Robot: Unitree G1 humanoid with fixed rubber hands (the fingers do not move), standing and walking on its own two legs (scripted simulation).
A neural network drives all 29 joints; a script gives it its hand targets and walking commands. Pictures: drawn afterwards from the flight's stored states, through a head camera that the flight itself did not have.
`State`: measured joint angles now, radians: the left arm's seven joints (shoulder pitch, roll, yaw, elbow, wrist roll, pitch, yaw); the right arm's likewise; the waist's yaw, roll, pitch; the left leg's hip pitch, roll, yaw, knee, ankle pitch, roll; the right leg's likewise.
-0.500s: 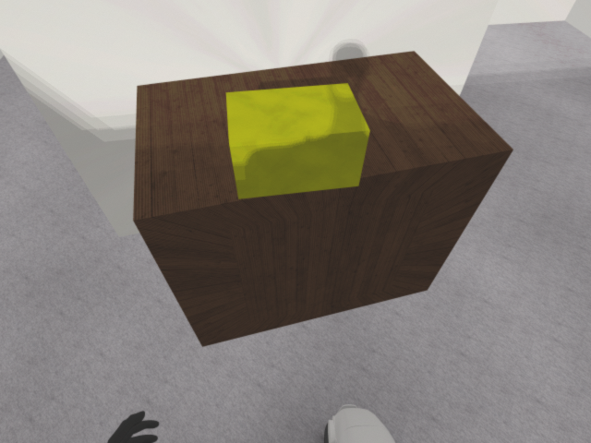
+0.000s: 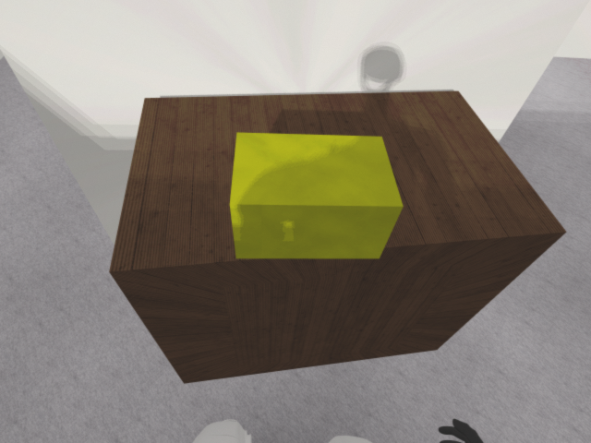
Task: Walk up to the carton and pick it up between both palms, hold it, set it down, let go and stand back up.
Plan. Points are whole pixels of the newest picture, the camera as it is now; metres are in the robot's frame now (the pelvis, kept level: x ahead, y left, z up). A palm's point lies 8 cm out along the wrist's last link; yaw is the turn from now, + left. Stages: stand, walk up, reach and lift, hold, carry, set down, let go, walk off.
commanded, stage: walk up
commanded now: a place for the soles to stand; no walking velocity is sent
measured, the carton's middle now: (309, 197) +0.49 -0.01 +0.01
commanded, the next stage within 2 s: none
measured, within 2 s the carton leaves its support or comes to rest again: neither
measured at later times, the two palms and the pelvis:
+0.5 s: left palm (151, 389) +0.19 +0.20 -0.07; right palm out of the picture +0.13 -0.31 -0.10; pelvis +0.06 -0.05 +0.01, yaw +1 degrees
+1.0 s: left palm (124, 438) +0.13 +0.23 -0.10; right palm out of the picture +0.13 -0.28 -0.10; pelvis +0.06 -0.03 +0.01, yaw +1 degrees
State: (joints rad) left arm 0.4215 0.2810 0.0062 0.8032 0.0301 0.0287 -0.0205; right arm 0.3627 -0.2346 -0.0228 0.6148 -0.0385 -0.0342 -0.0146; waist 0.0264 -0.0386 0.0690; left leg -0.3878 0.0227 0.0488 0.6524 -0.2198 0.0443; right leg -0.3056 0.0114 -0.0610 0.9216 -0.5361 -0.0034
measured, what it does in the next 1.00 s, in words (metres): steps on the spot: right foot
